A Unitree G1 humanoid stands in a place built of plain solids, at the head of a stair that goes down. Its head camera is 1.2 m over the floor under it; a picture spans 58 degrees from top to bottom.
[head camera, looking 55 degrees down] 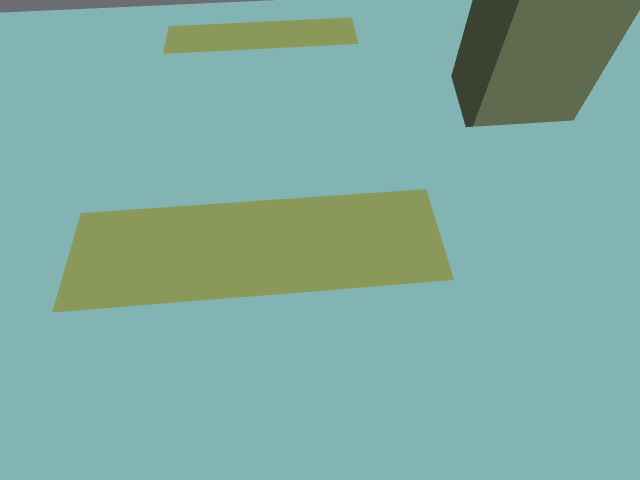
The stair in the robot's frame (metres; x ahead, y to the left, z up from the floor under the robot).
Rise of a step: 0.11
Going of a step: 0.48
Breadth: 1.36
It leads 5 degrees to the left of straight ahead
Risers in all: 3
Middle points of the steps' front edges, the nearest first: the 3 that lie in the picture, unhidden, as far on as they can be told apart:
0.63 0.20 0.00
1.11 0.25 -0.11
1.58 0.29 -0.22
